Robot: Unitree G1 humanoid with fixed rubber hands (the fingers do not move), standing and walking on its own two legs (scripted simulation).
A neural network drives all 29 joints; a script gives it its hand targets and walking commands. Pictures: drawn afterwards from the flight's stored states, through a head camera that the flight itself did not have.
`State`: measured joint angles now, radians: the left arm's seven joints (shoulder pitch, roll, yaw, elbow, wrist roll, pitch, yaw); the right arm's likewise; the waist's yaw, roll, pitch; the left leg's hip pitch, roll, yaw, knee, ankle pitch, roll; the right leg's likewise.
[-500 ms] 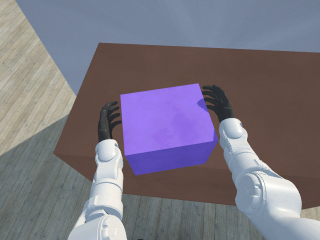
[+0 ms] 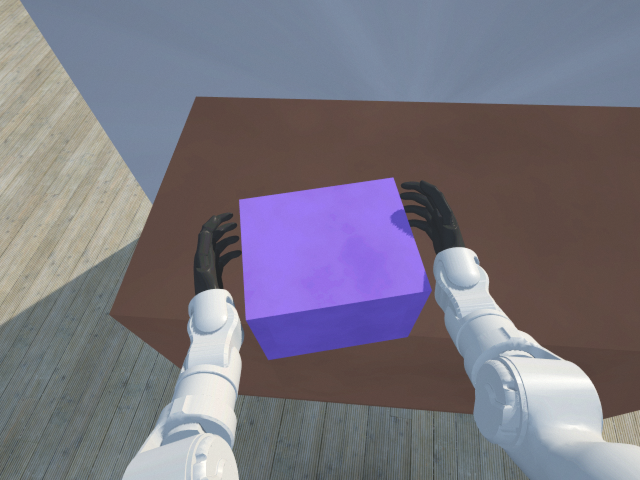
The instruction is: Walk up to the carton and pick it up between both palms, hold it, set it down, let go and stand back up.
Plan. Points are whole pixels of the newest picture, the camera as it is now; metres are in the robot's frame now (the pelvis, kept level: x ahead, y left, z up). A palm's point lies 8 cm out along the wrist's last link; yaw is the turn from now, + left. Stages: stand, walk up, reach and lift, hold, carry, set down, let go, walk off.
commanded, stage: reach and lift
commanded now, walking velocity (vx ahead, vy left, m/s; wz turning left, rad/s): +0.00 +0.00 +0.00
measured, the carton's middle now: (328, 272) +0.40 +0.03 -0.05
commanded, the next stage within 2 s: none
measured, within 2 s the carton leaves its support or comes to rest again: leaves its support in 0.24 s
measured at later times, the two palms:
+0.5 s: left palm (198, 263) +0.35 +0.18 +0.06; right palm (458, 239) +0.40 -0.13 +0.06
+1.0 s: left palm (172, 239) +0.35 +0.19 +0.12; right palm (461, 236) +0.38 -0.12 +0.10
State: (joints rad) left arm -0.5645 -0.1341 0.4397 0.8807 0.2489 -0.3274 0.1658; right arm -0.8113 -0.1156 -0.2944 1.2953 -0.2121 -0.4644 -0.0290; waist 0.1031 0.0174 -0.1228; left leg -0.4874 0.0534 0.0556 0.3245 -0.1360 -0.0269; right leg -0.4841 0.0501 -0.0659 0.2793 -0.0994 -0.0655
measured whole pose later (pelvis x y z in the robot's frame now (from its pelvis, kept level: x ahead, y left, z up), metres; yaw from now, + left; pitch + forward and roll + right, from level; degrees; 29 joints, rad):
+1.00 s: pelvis +0.00 +0.02 +0.01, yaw +3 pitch -1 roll -1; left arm -0.47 -0.08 0.23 0.33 0.24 0.29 0.10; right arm -0.56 -0.08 -0.06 0.75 0.10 0.00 -0.11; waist -0.01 -0.03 -0.01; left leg -0.13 0.01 0.02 0.31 -0.17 0.00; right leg -0.10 0.02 -0.09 0.24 -0.13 -0.03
